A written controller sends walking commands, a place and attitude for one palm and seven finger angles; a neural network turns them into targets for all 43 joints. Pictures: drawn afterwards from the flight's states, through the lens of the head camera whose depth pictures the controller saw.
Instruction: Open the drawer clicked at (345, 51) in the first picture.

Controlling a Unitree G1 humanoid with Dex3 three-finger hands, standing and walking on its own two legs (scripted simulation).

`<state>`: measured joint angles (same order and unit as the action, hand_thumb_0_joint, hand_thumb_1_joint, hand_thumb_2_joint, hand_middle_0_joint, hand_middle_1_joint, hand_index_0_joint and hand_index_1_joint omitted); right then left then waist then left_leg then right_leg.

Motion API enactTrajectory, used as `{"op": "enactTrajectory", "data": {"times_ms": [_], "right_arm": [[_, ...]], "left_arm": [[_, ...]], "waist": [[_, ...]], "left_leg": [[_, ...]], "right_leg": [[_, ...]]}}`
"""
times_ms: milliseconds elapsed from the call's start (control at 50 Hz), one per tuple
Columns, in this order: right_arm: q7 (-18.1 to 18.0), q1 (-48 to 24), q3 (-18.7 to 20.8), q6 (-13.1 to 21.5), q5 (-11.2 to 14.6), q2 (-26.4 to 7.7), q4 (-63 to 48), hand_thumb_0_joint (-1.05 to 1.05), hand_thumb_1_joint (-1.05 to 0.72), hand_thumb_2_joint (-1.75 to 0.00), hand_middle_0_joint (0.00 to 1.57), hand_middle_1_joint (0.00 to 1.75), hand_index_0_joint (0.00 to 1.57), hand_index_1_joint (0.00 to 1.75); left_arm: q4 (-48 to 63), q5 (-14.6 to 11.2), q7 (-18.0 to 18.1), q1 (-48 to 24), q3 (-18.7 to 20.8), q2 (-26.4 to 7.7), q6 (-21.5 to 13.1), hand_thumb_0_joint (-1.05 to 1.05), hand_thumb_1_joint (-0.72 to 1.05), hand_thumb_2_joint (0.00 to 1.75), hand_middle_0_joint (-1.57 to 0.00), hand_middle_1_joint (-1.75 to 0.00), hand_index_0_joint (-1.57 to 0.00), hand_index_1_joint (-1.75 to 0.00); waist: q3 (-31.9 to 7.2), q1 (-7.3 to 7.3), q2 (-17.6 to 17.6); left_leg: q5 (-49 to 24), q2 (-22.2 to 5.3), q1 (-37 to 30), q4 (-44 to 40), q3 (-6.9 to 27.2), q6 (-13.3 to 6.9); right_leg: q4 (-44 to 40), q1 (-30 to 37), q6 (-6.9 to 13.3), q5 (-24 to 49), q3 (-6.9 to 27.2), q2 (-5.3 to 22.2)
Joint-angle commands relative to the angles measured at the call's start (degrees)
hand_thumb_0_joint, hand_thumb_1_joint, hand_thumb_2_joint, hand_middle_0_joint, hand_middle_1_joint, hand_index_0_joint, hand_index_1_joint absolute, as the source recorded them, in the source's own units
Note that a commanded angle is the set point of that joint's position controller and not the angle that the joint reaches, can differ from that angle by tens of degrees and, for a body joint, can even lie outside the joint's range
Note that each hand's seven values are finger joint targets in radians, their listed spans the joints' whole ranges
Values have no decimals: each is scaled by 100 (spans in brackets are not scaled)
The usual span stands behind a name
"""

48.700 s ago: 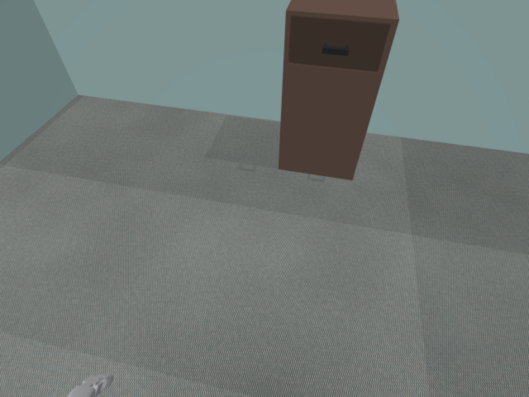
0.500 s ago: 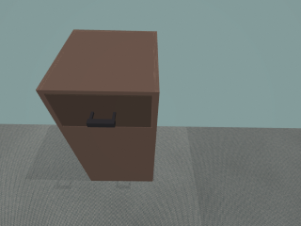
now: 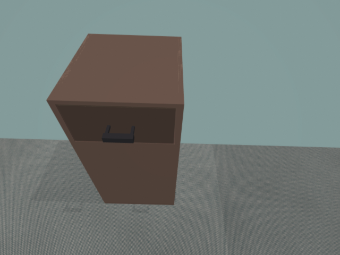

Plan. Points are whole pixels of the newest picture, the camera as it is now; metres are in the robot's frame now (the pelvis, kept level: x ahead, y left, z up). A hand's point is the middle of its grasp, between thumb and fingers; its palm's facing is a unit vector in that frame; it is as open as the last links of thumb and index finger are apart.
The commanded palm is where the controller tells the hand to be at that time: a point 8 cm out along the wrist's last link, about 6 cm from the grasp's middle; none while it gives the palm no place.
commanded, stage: look again from close up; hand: left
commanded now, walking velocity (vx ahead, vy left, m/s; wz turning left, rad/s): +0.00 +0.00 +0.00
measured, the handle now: (119, 133) +0.48 +0.21 -0.06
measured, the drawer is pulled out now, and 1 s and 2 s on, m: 0.00 0.00 0.00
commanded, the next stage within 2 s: raise the hand with hooked fingers in 0.34 s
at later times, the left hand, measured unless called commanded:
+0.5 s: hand out of the picture -0.01 +0.15 -0.16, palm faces -0.06 -0.97 -0.24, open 7.3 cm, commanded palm +0.09 +0.20 -0.06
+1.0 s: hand out of the picture +0.12 +0.18 -0.06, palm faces -0.01 -0.05 -1.00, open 9.4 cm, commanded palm +0.14 +0.19 +0.01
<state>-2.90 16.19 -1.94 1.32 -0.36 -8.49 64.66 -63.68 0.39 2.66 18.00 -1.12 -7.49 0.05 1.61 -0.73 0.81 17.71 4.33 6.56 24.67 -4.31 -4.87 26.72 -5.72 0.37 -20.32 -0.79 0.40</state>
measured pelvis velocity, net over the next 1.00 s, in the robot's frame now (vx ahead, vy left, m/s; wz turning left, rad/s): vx -0.07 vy -0.07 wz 0.02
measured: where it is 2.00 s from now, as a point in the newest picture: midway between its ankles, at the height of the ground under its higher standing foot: outside the picture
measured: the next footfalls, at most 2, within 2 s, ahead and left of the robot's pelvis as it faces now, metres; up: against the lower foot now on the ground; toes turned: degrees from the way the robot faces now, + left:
none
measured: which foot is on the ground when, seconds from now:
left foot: down 0.00-1.00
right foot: down 0.00-1.00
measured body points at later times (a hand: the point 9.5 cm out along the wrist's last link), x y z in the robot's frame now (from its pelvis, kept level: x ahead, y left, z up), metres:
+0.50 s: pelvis -0.01 -0.01 +0.00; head +0.01 -0.01 +0.45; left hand -0.01 +0.20 -0.15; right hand -0.01 -0.23 -0.15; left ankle -0.05 +0.06 -0.74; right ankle -0.06 -0.11 -0.74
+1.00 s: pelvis -0.07 -0.07 -0.04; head -0.03 -0.09 +0.41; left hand +0.11 +0.18 -0.01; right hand +0.20 -0.28 -0.12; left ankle -0.05 +0.06 -0.74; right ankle -0.05 -0.11 -0.74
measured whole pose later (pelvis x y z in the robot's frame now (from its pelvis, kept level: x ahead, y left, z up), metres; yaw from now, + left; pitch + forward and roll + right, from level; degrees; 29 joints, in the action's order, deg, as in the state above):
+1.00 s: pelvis -0.07 -0.07 -0.04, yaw +1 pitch +9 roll +3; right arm -0.5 1.4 2.5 -6.4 -2.4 -14.9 30.6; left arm -9.4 63.9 30.5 18.2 -6.6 -18.4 -0.7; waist -5.5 -7.4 -0.1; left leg 21.5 0.9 35.1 47.5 -2.7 -0.4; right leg 50.3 -35.8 6.7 -23.9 -3.1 -3.2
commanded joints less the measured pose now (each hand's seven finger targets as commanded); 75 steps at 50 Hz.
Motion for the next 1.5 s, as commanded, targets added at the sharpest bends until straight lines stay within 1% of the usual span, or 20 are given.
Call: {"op": "enactTrajectory", "data": {"times_ms": [0,400,420,440,460,480,500,520,600,660,700,780,840,880,1000,1080,1140,1220,1360,1480], "right_arm": [[-11,432,83,57,-19,-557,-59,0,-90,-90,20,30,20,30],[-1,511,77,60,-2,-457,32,0,-90,-90,20,30,20,30],[71,14,148,120,49,-676,-449,0,-90,-90,20,30,20,30],[-142,353,314,905,399,-1625,-2425,0,-90,-90,20,30,20,30],[-397,-237,233,1531,284,-1149,-2005,0,-90,-90,20,30,20,30],[-429,-143,424,1683,323,-1032,-1559,0,-90,-90,20,30,20,30],[-402,-4,399,1643,401,-780,-1563,0,-90,-90,20,30,20,30],[-280,-236,394,1654,368,-872,-2174,0,-90,-90,20,30,20,30],[-81,-532,434,1485,-45,-1379,-2913,0,-90,-90,20,30,20,30],[220,-999,578,779,-231,-1342,-3382,0,-90,-90,20,30,20,30],[435,-1287,557,246,-124,-1292,-3670,0,-90,-90,20,30,20,30],[539,-1913,460,-338,-55,-1110,-4236,0,-90,-90,20,30,20,30],[473,-1982,461,-642,-159,-944,-4444,0,-90,-90,20,30,20,30],[358,-1933,485,-704,-252,-912,-4298,0,-90,-90,20,30,20,30],[29,-1922,486,-345,-207,-900,-3939,0,-90,-90,20,30,20,30],[4,-1963,361,-318,-163,-959,-3878,0,-90,-90,20,30,20,30],[-11,-1888,293,-471,-100,-1013,-3911,0,-90,-90,20,30,20,30],[14,-1850,199,-507,-76,-994,-3954,0,-90,-90,20,30,20,30],[69,-1811,427,-314,-163,-934,-3928,0,-90,-90,20,30,20,30],[154,-1846,614,-409,-26,-1076,-3794,0,-90,-90,20,30,20,30]], "left_arm": [[79,21,32,548,104,-495,-58,0,90,90,-20,-30,-20,-30],[33,14,22,609,83,-488,-114,0,90,90,-20,-30,-20,-30],[-34,134,223,813,105,-687,-334,0,90,90,-20,-30,-20,-30],[8557,790,293,-3591,-217,-2281,-1079,0,88,89,-20,-32,-20,-32],[6909,903,717,-1643,45,-1967,-571,0,85,88,-20,-33,-20,-33],[6678,665,1066,-1287,100,-1522,-147,0,83,87,-21,-34,-21,-34],[5438,845,1090,433,-544,-457,408,0,81,86,-21,-36,-21,-36],[6757,1043,1091,-513,-850,-433,343,0,78,85,-21,-37,-21,-37],[6731,3180,1520,-495,-1020,-890,356,0,69,81,-22,-43,-22,-43],[5236,4616,1880,1359,-960,-508,363,0,62,78,-22,-48,-22,-48],[5273,5258,1895,1886,-552,-861,155,0,57,76,-22,-51,-22,-51],[6323,6129,2362,745,384,-1994,-132,0,48,72,-23,-57,-23,-57],[7105,6499,2914,-493,302,-1975,44,0,41,69,-24,-62,-24,-62],[7414,6681,3224,-1641,426,-2238,42,0,36,67,-24,-64,-24,-64],[7075,5866,3022,-2476,66,-2058,-271,0,22,61,-25,-74,-25,-74],[6461,5638,2390,-2211,-238,-1897,154,0,13,57,-25,-80,-25,-80],[6233,5572,1855,-1420,65,-2234,572,0,6,54,-26,-84,-26,-84],[6485,5482,1486,-897,499,-2538,457,0,-3,50,-27,-90,-27,-90],[7537,5704,2163,-1218,894,-2468,-74,0,-20,43,-28,-100,-28,-100],[7202,5722,2389,-1791,576,-2269,678,0,-34,37,-29,-110,-29,-110]], "waist": [[298,23,13],[231,42,-8],[491,-60,109],[-2218,500,-1468],[-2143,194,-2764],[-1585,213,-2233],[-970,313,-1168],[-643,228,-718],[-930,360,497],[-370,-154,1976],[-716,-632,1937],[-1251,-953,486],[-1706,-797,-702],[-2061,-516,-490],[-1865,185,285],[-1798,86,313],[-2020,-268,558],[-2083,-477,623],[-2181,-447,131],[-2470,-325,38]], "left_leg": [[-2199,-1044,72,-389,886,14],[-2012,-1001,122,-356,845,71],[-3500,-983,620,895,692,288],[-4382,-643,-906,1,723,157],[-5569,-1008,-1928,-321,809,348],[-5036,-1012,-1219,-317,813,571],[-4214,-992,-679,-407,923,461],[-3823,-945,-219,-150,919,430],[-1619,-412,966,964,884,275],[-752,-214,2173,1184,645,351],[-569,-137,2729,1132,413,439],[-355,44,2901,1328,270,451],[-382,89,2492,1600,241,379],[-250,94,2473,1953,363,319],[200,31,2749,2386,530,200],[44,36,2775,2011,527,235],[-360,18,2765,1574,508,300],[-587,31,2778,1283,546,350],[-774,123,2461,1315,689,264],[-1287,117,1902,1188,538,252]], "right_leg": [[-283,-317,211,1535,372,500],[-398,-248,241,1863,439,556],[-330,-679,-18,4334,594,736],[432,-611,217,3484,620,117],[1028,-1242,264,905,24,-40],[1282,-1635,129,-61,-127,-69],[1435,-1934,77,-280,-247,-86],[1102,-1855,75,70,-199,33],[560,-2230,332,757,240,-155],[601,-2496,331,265,453,-217],[796,-1926,400,651,730,-111],[994,-1653,481,316,1237,-56],[1090,-1975,559,345,1445,-129],[1105,-2223,498,126,1726,-123],[617,-2041,199,45,2049,115],[470,-1620,65,683,1896,216],[562,-675,-52,1988,1786,300],[857,45,-134,3368,1724,375],[921,-442,47,3000,1446,188],[999,-544,132,3144,958,7]]}}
